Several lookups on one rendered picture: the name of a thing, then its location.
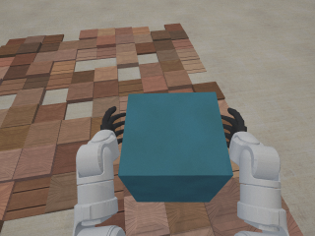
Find robot right hand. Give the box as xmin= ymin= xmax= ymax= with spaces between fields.
xmin=220 ymin=107 xmax=247 ymax=148

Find robot right forearm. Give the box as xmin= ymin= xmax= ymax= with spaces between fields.
xmin=229 ymin=131 xmax=289 ymax=236

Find robot left hand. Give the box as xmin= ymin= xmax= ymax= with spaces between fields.
xmin=100 ymin=106 xmax=126 ymax=144

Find carton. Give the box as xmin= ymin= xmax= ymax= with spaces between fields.
xmin=118 ymin=91 xmax=233 ymax=203

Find robot left forearm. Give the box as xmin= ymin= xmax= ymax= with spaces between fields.
xmin=72 ymin=130 xmax=120 ymax=236

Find left robot upper arm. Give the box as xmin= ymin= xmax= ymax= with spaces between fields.
xmin=77 ymin=225 xmax=126 ymax=236

